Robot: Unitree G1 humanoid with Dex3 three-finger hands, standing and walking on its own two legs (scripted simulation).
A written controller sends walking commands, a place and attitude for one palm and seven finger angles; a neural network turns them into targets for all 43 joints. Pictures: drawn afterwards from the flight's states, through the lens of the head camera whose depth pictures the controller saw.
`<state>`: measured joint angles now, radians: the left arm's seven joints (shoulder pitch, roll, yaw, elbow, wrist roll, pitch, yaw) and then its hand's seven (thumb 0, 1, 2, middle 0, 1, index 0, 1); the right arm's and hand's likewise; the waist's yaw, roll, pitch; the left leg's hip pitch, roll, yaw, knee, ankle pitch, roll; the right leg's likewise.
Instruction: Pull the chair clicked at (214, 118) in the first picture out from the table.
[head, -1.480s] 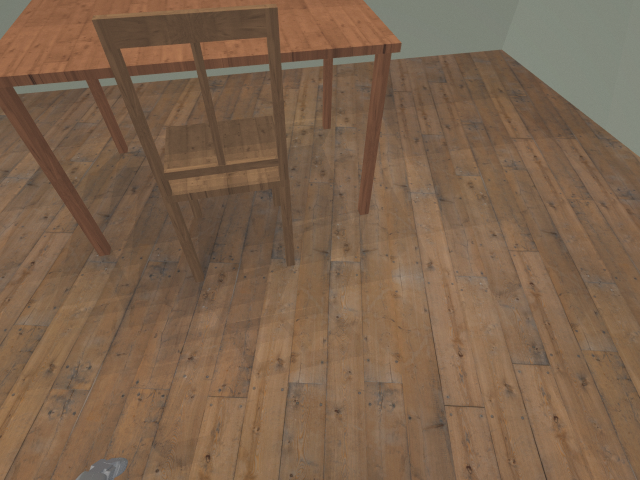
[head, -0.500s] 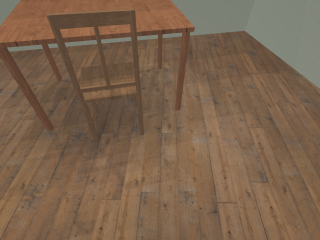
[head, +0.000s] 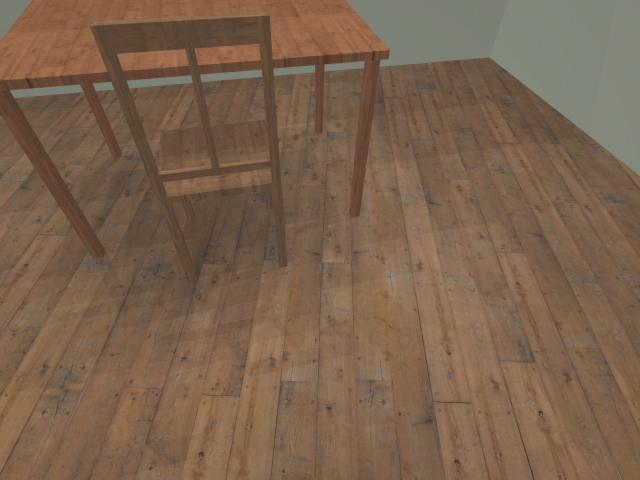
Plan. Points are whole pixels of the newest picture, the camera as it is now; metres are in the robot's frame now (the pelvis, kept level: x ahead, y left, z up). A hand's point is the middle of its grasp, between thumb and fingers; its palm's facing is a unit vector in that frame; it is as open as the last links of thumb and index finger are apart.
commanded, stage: walk to a spot facing it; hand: left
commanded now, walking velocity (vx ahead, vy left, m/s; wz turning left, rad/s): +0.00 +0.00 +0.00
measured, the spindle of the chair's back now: (204, 113) +0.99 +0.37 -0.07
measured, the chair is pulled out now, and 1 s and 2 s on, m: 0.00 0.00 0.00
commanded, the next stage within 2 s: turn to face it in 0.72 s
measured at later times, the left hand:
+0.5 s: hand out of the picture +0.09 +0.17 -0.19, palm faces -0.08 -0.98 -0.17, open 7.4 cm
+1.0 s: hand (240, 436) +0.23 +0.14 -0.21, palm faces +0.06 -0.99 -0.12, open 7.4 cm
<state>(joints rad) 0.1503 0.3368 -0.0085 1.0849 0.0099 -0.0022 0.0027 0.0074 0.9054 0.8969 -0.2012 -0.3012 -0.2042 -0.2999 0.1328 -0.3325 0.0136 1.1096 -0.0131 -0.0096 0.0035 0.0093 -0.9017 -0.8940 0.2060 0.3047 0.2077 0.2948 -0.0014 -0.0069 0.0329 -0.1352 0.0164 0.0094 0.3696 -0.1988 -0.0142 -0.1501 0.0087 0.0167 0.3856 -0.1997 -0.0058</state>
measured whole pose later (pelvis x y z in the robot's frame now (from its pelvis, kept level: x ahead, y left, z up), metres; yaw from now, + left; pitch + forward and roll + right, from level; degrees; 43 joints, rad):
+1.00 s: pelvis +0.28 -0.01 -0.03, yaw -2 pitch -2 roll -3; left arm 0.40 0.12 0.03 1.11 0.02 -0.04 0.03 0.01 0.91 0.90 -0.20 -0.30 -0.20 -0.30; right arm 0.13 -0.18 -0.04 0.98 -0.03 -0.05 0.02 0.01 -0.92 -0.89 0.20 0.30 0.20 0.29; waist 0.02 -0.01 0.05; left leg -0.44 0.07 0.12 0.64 -0.13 0.06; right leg -0.06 -0.04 -0.17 0.68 -0.50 0.02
